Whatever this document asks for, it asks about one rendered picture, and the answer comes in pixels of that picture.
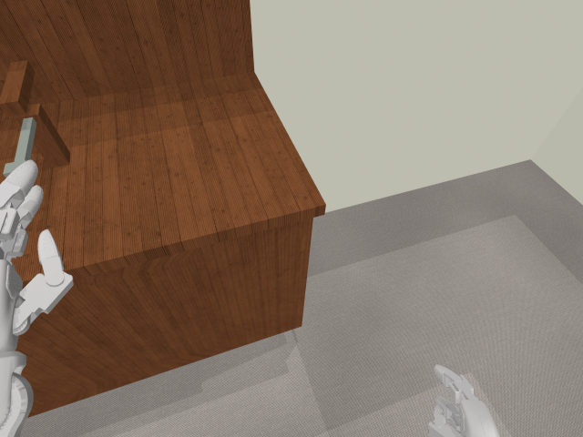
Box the right robot hand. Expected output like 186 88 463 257
428 364 500 437

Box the counter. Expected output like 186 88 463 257
0 0 326 418

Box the left robot forearm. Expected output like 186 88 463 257
0 351 34 437

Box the tap lever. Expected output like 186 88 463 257
3 117 36 178

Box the left robot hand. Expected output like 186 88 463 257
0 159 74 352

